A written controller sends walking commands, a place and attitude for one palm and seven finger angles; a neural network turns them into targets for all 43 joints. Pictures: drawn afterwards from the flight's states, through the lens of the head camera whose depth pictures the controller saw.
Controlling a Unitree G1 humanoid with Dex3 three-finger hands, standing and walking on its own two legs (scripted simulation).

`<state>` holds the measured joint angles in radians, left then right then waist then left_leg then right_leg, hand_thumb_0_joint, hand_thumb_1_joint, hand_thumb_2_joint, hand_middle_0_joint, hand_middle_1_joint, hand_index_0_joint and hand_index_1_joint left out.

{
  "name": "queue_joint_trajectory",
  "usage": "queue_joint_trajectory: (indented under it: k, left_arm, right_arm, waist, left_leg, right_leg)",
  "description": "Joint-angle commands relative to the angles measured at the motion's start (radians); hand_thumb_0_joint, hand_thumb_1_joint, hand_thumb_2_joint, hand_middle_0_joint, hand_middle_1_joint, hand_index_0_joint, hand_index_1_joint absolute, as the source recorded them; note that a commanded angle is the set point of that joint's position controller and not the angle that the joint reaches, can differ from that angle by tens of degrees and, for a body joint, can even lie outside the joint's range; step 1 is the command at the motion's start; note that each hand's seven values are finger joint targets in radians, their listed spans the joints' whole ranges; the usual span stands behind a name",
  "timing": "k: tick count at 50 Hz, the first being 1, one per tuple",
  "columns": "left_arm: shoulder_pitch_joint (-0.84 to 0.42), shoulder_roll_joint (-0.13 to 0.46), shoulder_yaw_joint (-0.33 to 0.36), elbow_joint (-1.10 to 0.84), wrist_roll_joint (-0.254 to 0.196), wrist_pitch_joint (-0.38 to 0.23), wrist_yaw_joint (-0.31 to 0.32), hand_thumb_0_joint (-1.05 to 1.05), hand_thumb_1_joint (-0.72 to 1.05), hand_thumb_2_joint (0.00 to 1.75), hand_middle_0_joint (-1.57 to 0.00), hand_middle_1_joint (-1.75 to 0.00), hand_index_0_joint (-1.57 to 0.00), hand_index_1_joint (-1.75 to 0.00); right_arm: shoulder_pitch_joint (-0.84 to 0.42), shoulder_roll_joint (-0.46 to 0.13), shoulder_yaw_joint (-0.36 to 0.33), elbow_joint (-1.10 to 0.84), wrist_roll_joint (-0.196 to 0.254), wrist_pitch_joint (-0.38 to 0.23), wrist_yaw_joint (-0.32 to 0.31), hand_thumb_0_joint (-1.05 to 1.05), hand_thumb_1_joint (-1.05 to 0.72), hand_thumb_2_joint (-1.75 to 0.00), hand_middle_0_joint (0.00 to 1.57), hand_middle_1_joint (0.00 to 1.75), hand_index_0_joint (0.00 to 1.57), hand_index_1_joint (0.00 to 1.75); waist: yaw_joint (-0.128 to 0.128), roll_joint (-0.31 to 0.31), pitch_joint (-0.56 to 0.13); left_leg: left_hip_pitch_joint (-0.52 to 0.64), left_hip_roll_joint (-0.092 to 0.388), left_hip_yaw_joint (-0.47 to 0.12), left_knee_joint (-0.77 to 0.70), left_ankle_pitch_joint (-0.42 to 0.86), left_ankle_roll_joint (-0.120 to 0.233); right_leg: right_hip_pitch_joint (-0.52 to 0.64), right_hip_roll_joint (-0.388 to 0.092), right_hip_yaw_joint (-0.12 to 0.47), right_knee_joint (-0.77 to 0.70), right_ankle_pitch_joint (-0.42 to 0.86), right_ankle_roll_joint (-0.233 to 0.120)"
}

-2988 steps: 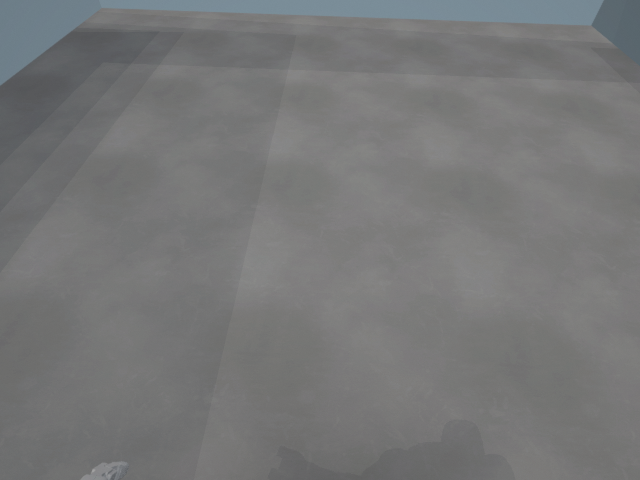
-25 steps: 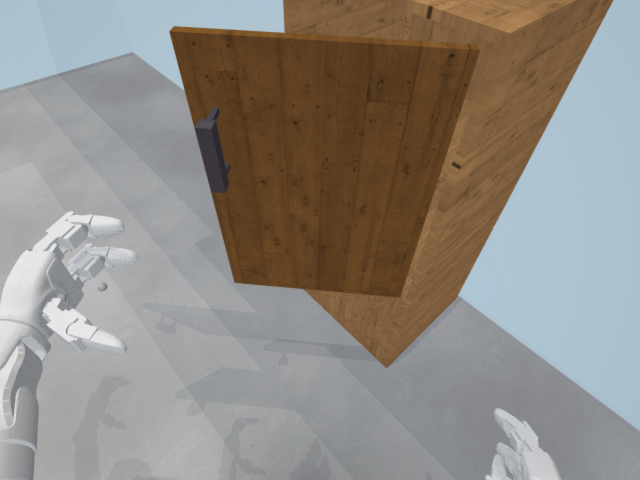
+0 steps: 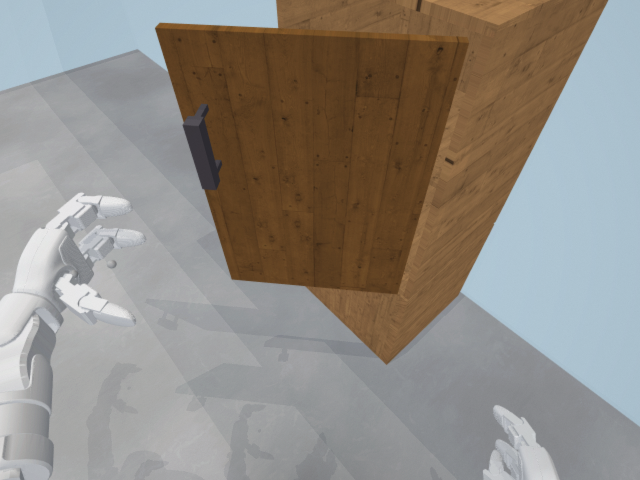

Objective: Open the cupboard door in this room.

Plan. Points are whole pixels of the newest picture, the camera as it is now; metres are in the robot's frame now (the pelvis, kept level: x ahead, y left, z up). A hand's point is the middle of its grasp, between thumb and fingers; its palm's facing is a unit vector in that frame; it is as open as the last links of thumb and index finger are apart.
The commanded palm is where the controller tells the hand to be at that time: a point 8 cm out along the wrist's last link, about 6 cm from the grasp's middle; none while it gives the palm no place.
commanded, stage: move the hooked fingers beside the handle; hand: left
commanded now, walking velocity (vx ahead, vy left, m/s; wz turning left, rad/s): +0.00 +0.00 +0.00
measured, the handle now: (207, 147) +0.57 +0.23 +0.10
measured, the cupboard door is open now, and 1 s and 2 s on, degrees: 42 42 42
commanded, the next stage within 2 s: none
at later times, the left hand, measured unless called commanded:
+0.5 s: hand (132, 217) +0.40 +0.28 +0.11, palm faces -0.02 -1.00 -0.02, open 14.0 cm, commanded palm +0.38 +0.33 +0.11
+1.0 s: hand (147, 182) +0.47 +0.28 +0.11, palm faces -0.05 -1.00 +0.00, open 14.0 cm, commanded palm +0.46 +0.34 +0.10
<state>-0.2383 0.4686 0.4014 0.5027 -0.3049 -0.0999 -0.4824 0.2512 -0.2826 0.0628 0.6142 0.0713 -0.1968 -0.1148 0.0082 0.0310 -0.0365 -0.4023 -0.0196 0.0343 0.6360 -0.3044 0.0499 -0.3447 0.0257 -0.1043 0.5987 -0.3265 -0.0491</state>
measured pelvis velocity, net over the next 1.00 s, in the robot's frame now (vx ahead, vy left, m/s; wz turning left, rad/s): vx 0.01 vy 0.03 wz -0.04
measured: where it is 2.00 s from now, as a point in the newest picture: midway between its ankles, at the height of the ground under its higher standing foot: outside the picture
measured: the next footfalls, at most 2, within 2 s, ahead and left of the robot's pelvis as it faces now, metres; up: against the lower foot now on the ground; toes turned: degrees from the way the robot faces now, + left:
none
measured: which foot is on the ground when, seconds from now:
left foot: down 0.00-1.00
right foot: down 0.00-1.00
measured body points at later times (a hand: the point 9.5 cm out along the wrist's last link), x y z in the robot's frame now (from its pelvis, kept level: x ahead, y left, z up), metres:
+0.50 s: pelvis +0.00 +0.00 -0.01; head +0.06 +0.00 +0.44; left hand +0.40 +0.33 +0.11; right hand +0.07 -0.28 -0.11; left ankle +0.01 +0.09 -0.73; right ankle -0.01 -0.09 -0.73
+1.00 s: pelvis +0.01 +0.03 -0.01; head +0.09 +0.05 +0.43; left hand +0.47 +0.34 +0.11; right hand +0.03 -0.25 -0.11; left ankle +0.01 +0.09 -0.73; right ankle -0.01 -0.09 -0.73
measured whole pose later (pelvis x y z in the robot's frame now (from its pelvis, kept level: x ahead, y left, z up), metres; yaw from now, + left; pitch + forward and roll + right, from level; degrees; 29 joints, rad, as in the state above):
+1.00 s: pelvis +0.01 +0.03 -0.01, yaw -2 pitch +14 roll -3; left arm -0.82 0.68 0.45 1.16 -0.18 -0.27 -0.51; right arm 0.39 -0.31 0.05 0.64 0.04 -0.01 -0.07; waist -0.12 0.00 -0.08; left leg -0.65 -0.01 0.06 0.75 -0.35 0.08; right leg -0.58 0.03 -0.08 0.68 -0.34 -0.02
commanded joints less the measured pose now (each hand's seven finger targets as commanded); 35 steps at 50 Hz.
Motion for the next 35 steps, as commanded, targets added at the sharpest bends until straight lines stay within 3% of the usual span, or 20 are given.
queue_joint_trajectory:
  k: [1, 4, 6, 7, 9, 12, 14, 15, 18, 23, 25, 27, 28, 32, 33, 35]
  left_arm:
    - [-0.371, 0.344, 0.121, -0.132, -0.023, -0.083, -0.006, 0.0, -0.5, 0.3, -0.3, -1.2, -0.3, -1.2]
    - [-0.356, 0.387, 0.154, -0.044, -0.021, -0.081, -0.02, 0.0, -0.5, 0.3, -0.3, -1.2, -0.3, -1.2]
    - [-0.416, 0.391, 0.142, -0.01, -0.017, -0.087, -0.03, 0.0, -0.5, 0.3, -0.3, -1.2, -0.3, -1.2]
    - [-0.418, 0.408, 0.153, 0.001, -0.021, -0.092, -0.034, 0.0, -0.5, 0.3, -0.3, -1.2, -0.3, -1.2]
    - [-0.451, 0.403, 0.141, 0.02, -0.014, -0.102, -0.045, 0.0, -0.5, 0.3, -0.3, -1.2, -0.3, -1.2]
    - [-0.508, 0.412, 0.132, 0.045, -0.019, -0.126, -0.055, 0.0, -0.5, 0.3, -0.3, -1.2, -0.3, -1.2]
    - [-0.506, 0.473, 0.188, 0.095, -0.013, -0.134, -0.058, 0.0, -0.5, 0.3, -0.3, -1.2, -0.3, -1.2]
    - [-0.519, 0.46, 0.171, 0.101, -0.008, -0.139, -0.063, 0.0, -0.5, 0.3, -0.3, -1.2, -0.3, -1.2]
    - [-0.582, 0.468, 0.158, 0.164, 0.002, -0.144, -0.067, 0.0, -0.5, 0.3, -0.3, -1.2, -0.3, -1.2]
    - [-0.708, 0.473, 0.126, 0.19, 0.021, -0.183, -0.066, 0.0, -0.5, 0.3, -0.3, -1.2, -0.3, -1.2]
    - [-0.735, 0.488, 0.135, 0.242, 0.027, -0.192, -0.062, 0.0, -0.5, 0.3, -0.3, -1.2, -0.3, -1.2]
    - [-0.719, 0.484, 0.132, 0.264, 0.025, -0.197, -0.062, 0.0, -0.5, 0.3, -0.3, -1.2, -0.3, -1.2]
    - [-0.712, 0.498, 0.145, 0.288, 0.032, -0.194, -0.061, 0.0, -0.5, 0.3, -0.3, -1.2, -0.3, -1.2]
    - [-0.738, 0.515, 0.146, 0.331, 0.044, -0.194, -0.055, 0.0, -0.5, 0.3, -0.3, -1.2, -0.3, -1.2]
    - [-0.774, 0.542, 0.161, 0.329, 0.052, -0.2, -0.053, 0.0, -0.5, 0.3, -0.3, -1.2, -0.3, -1.2]
    - [-0.825, 0.513, 0.127, 0.349, 0.061, -0.207, -0.05, 0.0, -0.5, 0.3, -0.3, -1.2, -0.3, -1.2]
  right_arm:
    - [-0.01, -0.148, -0.063, -0.127, 0.003, -0.034, -0.01, 0.0, -0.9, -0.9, 0.2, 0.3, 0.2, 0.3]
    - [0.008, -0.155, -0.064, -0.126, 0.004, -0.017, -0.001, 0.0, -0.9, -0.9, 0.2, 0.3, 0.2, 0.3]
    - [0.014, -0.16, -0.066, -0.127, 0.005, -0.01, 0.002, 0.0, -0.9, -0.9, 0.2, 0.3, 0.2, 0.3]
    - [0.026, -0.162, -0.068, -0.133, 0.002, -0.004, 0.005, 0.0, -0.9, -0.9, 0.2, 0.3, 0.2, 0.3]
    - [0.038, -0.165, -0.071, -0.136, 0.005, 0.004, 0.008, 0.0, -0.9, -0.9, 0.2, 0.3, 0.2, 0.3]
    - [0.065, -0.172, -0.077, -0.128, 0.004, 0.016, 0.01, 0.0, -0.9, -0.9, 0.2, 0.3, 0.2, 0.3]
    - [0.082, -0.18, -0.083, -0.119, 0.003, 0.026, 0.011, 0.0, -0.9, -0.9, 0.2, 0.3, 0.2, 0.3]
    - [0.082, -0.178, -0.08, -0.122, 0.003, 0.03, 0.012, 0.0, -0.9, -0.9, 0.2, 0.3, 0.2, 0.3]
    - [0.103, -0.184, -0.082, -0.111, 0.004, 0.045, 0.013, 0.0, -0.9, -0.9, 0.2, 0.3, 0.2, 0.3]
    - [0.132, -0.187, -0.085, -0.097, 0.001, 0.063, 0.012, 0.0, -0.9, -0.9, 0.2, 0.3, 0.2, 0.3]
    - [0.146, -0.191, -0.086, -0.085, -0.002, 0.071, 0.013, 0.0, -0.9, -0.9, 0.2, 0.3, 0.2, 0.3]
    - [0.158, -0.193, -0.087, -0.088, -0.005, 0.081, 0.015, 0.0, -0.9, -0.9, 0.2, 0.3, 0.2, 0.3]
    - [0.158, -0.195, -0.086, -0.09, -0.005, 0.085, 0.017, 0.0, -0.9, -0.9, 0.2, 0.3, 0.2, 0.3]
    - [0.173, -0.198, -0.087, -0.095, -0.01, 0.106, 0.021, 0.0, -0.9, -0.9, 0.2, 0.3, 0.2, 0.3]
    - [0.179, -0.201, -0.086, -0.094, -0.011, 0.11, 0.021, 0.0, -0.9, -0.9, 0.2, 0.3, 0.2, 0.3]
    - [0.186, -0.2, -0.085, -0.089, -0.014, 0.117, 0.022, 0.0, -0.9, -0.9, 0.2, 0.3, 0.2, 0.3]
  waist:
    - [-0.024, 0.037, -0.253]
    - [-0.018, 0.031, -0.253]
    - [-0.028, 0.037, -0.234]
    - [-0.02, 0.008, -0.248]
    - [-0.03, 0.043, -0.273]
    - [-0.039, 0.012, -0.296]
    - [-0.033, 0.015, -0.311]
    - [-0.036, 0.044, -0.307]
    - [-0.052, 0.026, -0.289]
    - [-0.07, 0.086, -0.345]
    - [-0.077, 0.062, -0.334]
    - [-0.068, 0.039, -0.361]
    - [-0.061, 0.064, -0.359]
    - [-0.067, 0.05, -0.346]
    - [-0.071, 0.055, -0.355]
    - [-0.091, 0.065, -0.342]
  left_leg:
    - [0.149, 0.017, -0.069, -0.058, 0.214, -0.005]
    - [0.105, 0.016, -0.054, -0.043, 0.231, -0.004]
    - [0.082, 0.016, -0.053, -0.037, 0.22, -0.004]
    - [0.071, 0.017, -0.052, -0.031, 0.232, -0.003]
    - [0.078, 0.014, -0.043, -0.022, 0.234, -0.001]
    - [0.078, 0.018, -0.045, -0.012, 0.246, 0.001]
    - [0.058, 0.016, -0.044, -0.008, 0.241, 0.002]
    - [0.055, 0.015, -0.041, -0.008, 0.239, 0.002]
    - [0.046, 0.019, -0.045, -0.005, 0.229, 0.005]
    - [0.09, 0.021, -0.051, 0.006, 0.245, 0.006]
    - [0.08, 0.024, -0.06, 0.007, 0.235, 0.005]
    - [0.088, 0.028, -0.063, 0.009, 0.282, 0.006]
    - [0.086, 0.026, -0.062, 0.008, 0.284, 0.004]
    - [0.068, 0.031, -0.061, 0.014, 0.293, 0.004]
    - [0.072, 0.032, -0.066, 0.012, 0.292, 0.002]
    - [0.081, 0.036, -0.075, 0.015, 0.285, -0.001]
  right_leg:
    - [0.027, -0.024, 0.099, -0.077, 0.252, 0.023]
    - [0.043, -0.026, 0.109, -0.065, 0.299, 0.027]
    - [0.023, -0.028, 0.113, -0.061, 0.294, 0.028]
    - [0.048, -0.028, 0.118, -0.054, 0.31, 0.027]
    - [0.033, -0.026, 0.125, -0.048, 0.325, 0.032]
    - [0.031, -0.022, 0.123, -0.039, 0.332, 0.031]
    - [0.037, -0.021, 0.13, -0.034, 0.341, 0.035]
    - [0.028, -0.023, 0.133, -0.032, 0.342, 0.035]
    - [-0.009, -0.015, 0.124, -0.03, 0.315, 0.032]
    - [-0.045, -0.008, 0.12, -0.022, 0.297, 0.027]
    - [-0.063, -0.006, 0.112, -0.02, 0.276, 0.027]
    - [-0.051, -0.005, 0.105, -0.01, 0.309, 0.023]
    - [-0.056, -0.003, 0.107, -0.008, 0.315, 0.024]
    - [-0.077, -0.002, 0.101, -0.003, 0.307, 0.023]
    - [-0.082, 0.001, 0.098, 0.001, 0.303, 0.024]
    - [-0.128, 0.003, 0.091, 0.003, 0.273, 0.025]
